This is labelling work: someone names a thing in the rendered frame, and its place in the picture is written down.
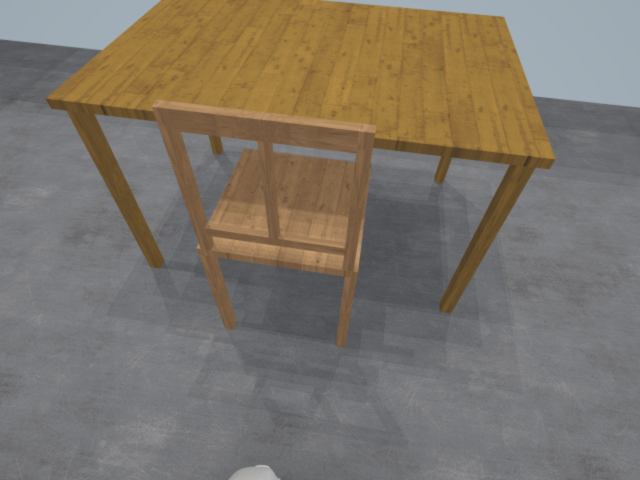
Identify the table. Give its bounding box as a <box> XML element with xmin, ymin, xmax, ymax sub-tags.
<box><xmin>45</xmin><ymin>0</ymin><xmax>556</xmax><ymax>314</ymax></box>

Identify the chair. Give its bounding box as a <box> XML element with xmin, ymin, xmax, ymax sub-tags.
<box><xmin>152</xmin><ymin>100</ymin><xmax>376</xmax><ymax>348</ymax></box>

